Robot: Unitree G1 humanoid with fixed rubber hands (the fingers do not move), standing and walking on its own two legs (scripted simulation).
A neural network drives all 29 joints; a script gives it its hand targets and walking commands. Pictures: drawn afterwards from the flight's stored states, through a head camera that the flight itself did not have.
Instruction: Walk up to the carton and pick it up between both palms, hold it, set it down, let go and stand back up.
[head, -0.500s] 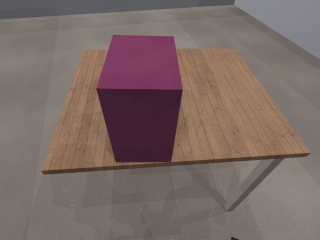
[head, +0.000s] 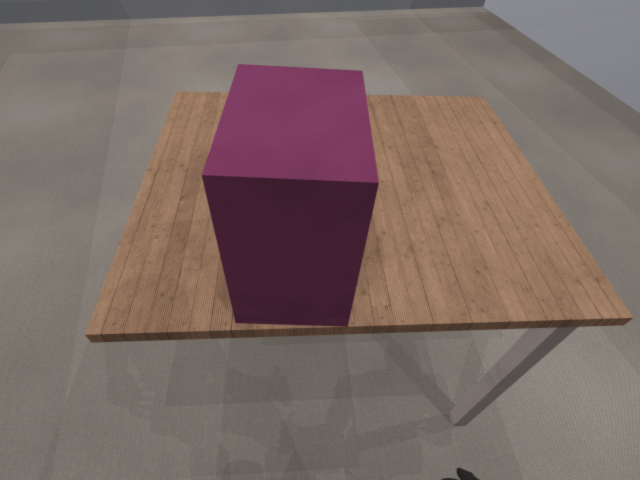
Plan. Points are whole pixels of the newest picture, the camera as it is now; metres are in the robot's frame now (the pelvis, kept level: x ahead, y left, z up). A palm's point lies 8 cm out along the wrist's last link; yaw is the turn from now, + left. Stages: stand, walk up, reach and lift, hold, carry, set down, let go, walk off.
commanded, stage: walk up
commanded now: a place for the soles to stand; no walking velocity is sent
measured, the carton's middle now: (296, 202) +0.46 +0.04 +0.09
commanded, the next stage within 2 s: reach and lift in 0.60 s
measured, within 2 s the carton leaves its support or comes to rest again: neither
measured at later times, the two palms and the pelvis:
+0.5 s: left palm out of the picture +0.08 +0.22 -0.12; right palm out of the picture +0.08 -0.23 -0.12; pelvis +0.02 -0.01 +0.00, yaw +0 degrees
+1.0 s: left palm (168, 425) +0.20 +0.19 -0.06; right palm (471, 463) +0.16 -0.20 -0.08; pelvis +0.03 +0.01 +0.01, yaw -4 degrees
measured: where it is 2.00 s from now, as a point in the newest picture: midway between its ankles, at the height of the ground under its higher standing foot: outside the picture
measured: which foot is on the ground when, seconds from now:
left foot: down 0.00-0.54, up 0.56-0.66, down 0.68-1.00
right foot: down 0.00-1.00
